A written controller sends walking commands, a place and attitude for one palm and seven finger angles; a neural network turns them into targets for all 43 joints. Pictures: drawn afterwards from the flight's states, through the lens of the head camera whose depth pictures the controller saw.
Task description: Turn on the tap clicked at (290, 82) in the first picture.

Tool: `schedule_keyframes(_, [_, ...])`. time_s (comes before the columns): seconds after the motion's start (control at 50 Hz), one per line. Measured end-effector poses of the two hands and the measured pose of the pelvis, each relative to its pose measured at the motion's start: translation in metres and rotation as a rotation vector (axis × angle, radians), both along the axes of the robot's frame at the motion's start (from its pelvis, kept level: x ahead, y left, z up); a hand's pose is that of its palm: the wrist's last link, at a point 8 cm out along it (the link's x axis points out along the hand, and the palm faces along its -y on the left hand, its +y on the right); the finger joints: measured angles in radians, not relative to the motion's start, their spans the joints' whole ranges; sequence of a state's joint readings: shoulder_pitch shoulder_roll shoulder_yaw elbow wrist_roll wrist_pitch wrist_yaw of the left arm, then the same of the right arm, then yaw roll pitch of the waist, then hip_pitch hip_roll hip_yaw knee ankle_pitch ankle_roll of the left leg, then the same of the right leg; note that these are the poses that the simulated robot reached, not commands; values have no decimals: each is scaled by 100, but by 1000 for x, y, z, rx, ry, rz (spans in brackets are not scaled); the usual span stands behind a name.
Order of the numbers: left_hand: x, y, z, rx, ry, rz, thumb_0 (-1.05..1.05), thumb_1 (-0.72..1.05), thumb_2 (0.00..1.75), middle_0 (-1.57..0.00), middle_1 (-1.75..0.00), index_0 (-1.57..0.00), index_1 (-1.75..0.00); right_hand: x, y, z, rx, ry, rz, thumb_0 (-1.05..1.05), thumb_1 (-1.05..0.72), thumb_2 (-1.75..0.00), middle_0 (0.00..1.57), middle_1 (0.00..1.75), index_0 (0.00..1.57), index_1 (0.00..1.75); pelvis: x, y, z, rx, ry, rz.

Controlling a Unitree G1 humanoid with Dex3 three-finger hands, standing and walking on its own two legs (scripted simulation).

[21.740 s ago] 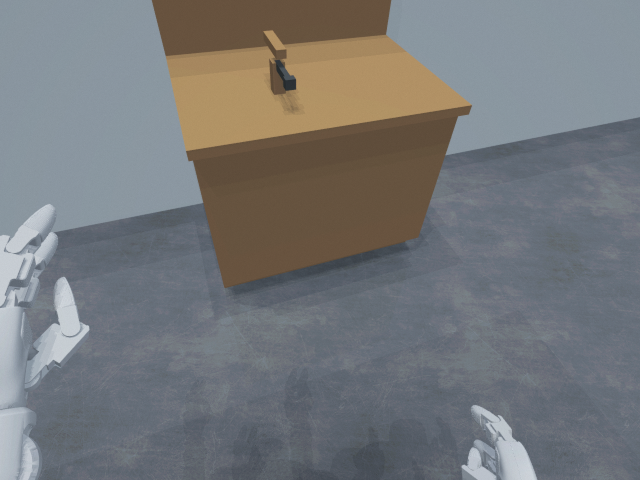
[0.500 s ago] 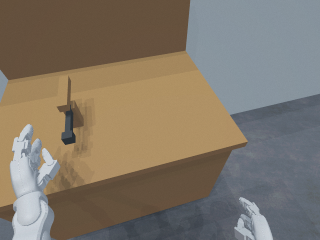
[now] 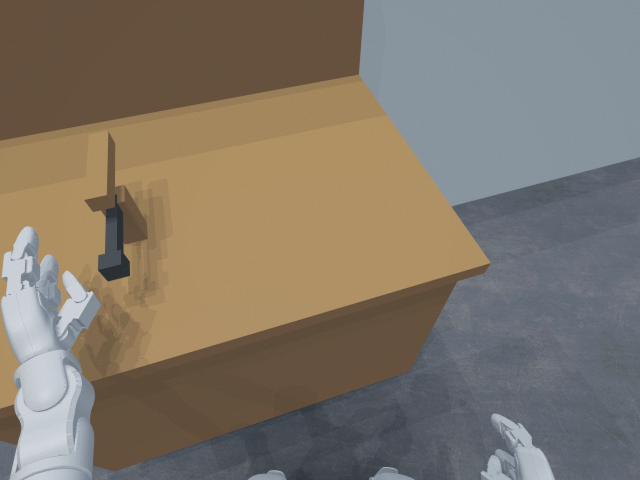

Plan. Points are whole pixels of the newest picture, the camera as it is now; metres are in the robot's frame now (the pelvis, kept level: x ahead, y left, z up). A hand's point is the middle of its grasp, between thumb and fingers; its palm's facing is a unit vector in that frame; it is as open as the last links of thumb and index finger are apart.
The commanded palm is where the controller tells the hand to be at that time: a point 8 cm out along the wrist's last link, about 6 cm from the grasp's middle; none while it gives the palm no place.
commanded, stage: reach beside the lever's end, fingers flat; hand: left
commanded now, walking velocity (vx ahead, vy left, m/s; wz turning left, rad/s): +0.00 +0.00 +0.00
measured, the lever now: (114, 265) +0.36 +0.30 +0.05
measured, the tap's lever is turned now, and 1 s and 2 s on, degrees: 0 1 17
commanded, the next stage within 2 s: push the lever round in 0.84 s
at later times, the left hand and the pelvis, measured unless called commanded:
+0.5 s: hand (101, 285) +0.33 +0.30 +0.05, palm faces +0.55 -0.83 -0.11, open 7.8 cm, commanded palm +0.27 +0.34 +0.04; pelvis +0.00 +0.01 -0.01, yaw -1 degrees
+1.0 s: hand (108, 284) +0.34 +0.30 +0.03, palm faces +0.55 -0.83 -0.11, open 7.8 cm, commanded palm +0.29 +0.34 +0.04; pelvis +0.00 +0.01 -0.01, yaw -1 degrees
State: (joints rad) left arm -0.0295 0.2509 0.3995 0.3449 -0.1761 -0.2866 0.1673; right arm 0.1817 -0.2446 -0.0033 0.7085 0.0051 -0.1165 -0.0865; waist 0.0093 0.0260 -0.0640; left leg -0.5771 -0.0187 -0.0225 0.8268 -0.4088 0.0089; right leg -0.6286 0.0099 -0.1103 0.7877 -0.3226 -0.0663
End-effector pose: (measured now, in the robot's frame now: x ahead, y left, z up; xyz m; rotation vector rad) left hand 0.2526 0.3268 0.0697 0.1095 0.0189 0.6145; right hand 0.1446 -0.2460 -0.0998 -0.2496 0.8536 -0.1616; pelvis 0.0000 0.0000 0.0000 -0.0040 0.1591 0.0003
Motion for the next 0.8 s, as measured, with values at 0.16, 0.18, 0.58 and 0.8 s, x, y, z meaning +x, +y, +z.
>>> schedule_keyframes(0.16, [9, 12, -10, 0, 7, 28, 1, 89, 89, -16, -16, -16, -16, -13, -5, -8, -10, 48, -17, 1, -90, -90, 20, 30, 21, 30, -1, 0, -5, -3, 27, -3])
schedule_keyframes(0.18, [11, 13, -11, 2, 3, 29, 1, 89, 89, -15, -16, -16, -16, -15, -5, -9, -12, 55, -18, 1, -90, -90, 20, 30, 21, 30, -1, 0, -6, -4, 31, -3])
schedule_keyframes(0.58, [21, 13, -24, -12, 14, 0, 1, 89, 89, -15, -15, -15, -15, -30, -1, -14, 2, 102, -53, 1, -90, -90, 20, 30, 21, 30, 4, 7, -10, -8, 59, -18])
schedule_keyframes(0.8, [13, 24, -17, 16, -48, 13, 1, 89, 90, -15, -15, -15, -15, -16, 3, -16, -17, 75, -8, 1, -90, -90, 20, 30, 21, 30, -1, 9, -14, -20, 58, 2])
